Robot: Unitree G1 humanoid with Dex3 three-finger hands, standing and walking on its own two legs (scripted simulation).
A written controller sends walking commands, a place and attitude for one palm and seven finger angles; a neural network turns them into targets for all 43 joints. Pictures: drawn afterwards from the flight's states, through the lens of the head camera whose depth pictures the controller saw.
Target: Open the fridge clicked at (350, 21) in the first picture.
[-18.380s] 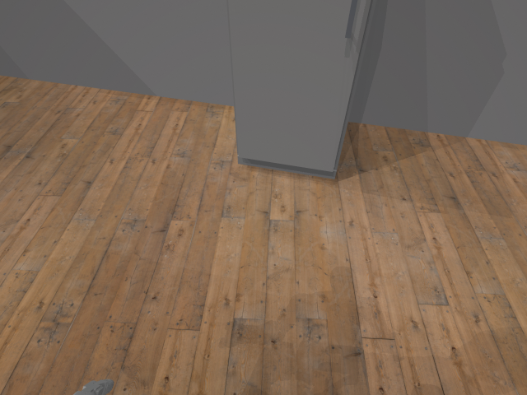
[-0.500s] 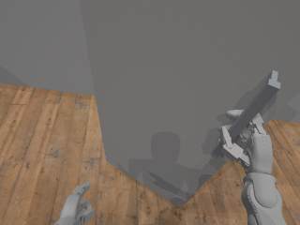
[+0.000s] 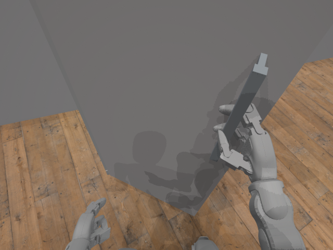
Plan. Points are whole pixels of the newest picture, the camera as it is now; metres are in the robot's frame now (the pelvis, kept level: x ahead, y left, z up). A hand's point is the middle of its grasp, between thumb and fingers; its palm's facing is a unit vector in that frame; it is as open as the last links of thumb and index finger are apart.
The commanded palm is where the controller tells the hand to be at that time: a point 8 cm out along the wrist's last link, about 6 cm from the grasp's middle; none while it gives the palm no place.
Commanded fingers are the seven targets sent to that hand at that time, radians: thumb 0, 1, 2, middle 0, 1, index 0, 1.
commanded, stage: walk backward, drawing the door open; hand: right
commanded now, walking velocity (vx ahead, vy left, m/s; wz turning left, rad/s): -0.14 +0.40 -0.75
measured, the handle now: (233, 118) +0.35 -0.08 +0.17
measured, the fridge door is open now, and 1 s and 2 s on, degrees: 44 75 71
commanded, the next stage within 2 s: stop walking and hold the door back in 0.82 s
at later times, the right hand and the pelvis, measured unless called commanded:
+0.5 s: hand (169, 201) +0.18 +0.03 +0.14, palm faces +0.35 +0.92 -0.20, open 7.1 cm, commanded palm +0.14 +0.00 +0.14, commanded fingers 0.00 -0.90 -0.90 0.45 1.40 0.45 1.40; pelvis -0.03 +0.23 +0.00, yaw -27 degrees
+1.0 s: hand (95, 233) +0.13 +0.13 +0.14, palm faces +0.78 +0.58 -0.21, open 6.5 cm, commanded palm +0.08 +0.08 +0.14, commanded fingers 0.00 -0.90 -0.90 0.45 1.40 0.45 1.40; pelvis +0.03 +0.43 +0.00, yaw -48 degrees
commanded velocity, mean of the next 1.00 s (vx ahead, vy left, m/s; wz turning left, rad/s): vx -0.11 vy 0.30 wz -0.67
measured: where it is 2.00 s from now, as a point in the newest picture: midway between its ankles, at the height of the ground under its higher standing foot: outside the picture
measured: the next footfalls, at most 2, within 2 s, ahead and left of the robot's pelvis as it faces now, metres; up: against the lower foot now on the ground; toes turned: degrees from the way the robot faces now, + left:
right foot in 0.14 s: +0.03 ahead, -0.08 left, +0.00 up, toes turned -15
left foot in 0.36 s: +0.09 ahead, +0.29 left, +0.00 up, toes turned -19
